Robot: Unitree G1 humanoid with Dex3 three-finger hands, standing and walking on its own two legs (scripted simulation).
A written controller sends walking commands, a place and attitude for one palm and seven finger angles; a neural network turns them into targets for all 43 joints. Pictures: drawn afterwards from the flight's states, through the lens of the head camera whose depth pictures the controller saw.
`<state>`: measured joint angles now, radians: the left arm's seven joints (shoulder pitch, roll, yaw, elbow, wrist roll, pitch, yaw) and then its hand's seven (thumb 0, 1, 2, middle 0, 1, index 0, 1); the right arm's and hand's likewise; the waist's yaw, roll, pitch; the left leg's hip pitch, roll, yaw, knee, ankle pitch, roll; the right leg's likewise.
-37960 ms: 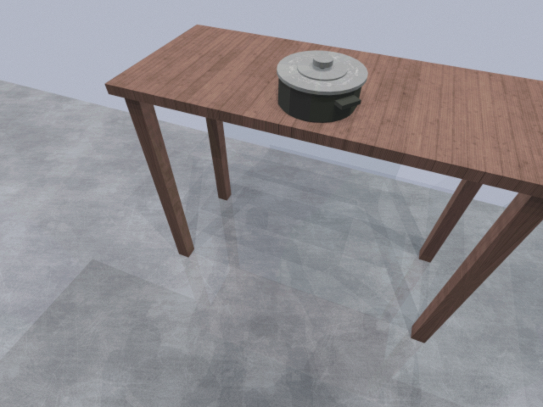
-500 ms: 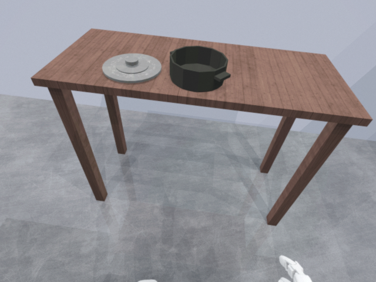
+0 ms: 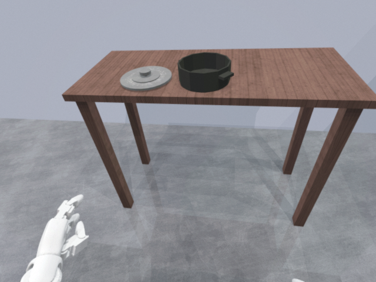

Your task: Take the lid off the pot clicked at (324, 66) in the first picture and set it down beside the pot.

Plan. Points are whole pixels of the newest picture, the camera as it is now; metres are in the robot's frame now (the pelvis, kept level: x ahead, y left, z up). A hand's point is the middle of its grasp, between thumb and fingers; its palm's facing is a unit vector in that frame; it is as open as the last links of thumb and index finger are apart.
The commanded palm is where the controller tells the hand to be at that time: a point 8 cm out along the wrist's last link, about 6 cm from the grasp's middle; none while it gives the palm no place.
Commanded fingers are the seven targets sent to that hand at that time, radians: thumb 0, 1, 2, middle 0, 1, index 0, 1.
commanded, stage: stop stepping back and stand still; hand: left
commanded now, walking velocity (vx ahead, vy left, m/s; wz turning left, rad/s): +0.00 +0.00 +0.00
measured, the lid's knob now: (145, 72) +0.86 +0.22 +0.11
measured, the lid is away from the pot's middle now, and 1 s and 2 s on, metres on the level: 0.24 0.24 0.24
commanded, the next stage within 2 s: let the arm hang, fingers relaxed in 0.34 s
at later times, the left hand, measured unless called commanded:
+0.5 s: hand out of the picture +0.03 +0.22 -0.16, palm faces -0.06 -0.97 -0.23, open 7.3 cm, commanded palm none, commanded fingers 0.00 0.90 0.90 -0.20 -0.30 -0.20 -0.30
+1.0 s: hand out of the picture +0.14 +0.20 -0.15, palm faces -0.09 -0.97 -0.22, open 7.4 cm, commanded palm none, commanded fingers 0.00 0.90 0.90 -0.20 -0.30 -0.20 -0.30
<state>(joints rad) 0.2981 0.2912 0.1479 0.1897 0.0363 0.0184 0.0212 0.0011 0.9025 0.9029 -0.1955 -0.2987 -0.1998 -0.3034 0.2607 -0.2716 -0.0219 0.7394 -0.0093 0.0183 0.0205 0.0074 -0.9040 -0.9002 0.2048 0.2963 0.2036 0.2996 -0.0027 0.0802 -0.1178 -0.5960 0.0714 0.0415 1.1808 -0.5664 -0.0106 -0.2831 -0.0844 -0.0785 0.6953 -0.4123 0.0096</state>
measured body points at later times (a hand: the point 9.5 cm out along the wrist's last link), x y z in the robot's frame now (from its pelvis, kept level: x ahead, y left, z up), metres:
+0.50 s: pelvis +0.01 +0.02 +0.01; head +0.04 +0.02 +0.46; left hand +0.04 +0.27 -0.14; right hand +0.00 -0.21 -0.15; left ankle +0.06 +0.15 -0.72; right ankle -0.02 -0.11 -0.72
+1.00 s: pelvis +0.05 +0.03 +0.02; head +0.09 +0.02 +0.47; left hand +0.14 +0.25 -0.14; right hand +0.06 -0.21 -0.14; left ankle +0.06 +0.15 -0.72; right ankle -0.02 -0.11 -0.72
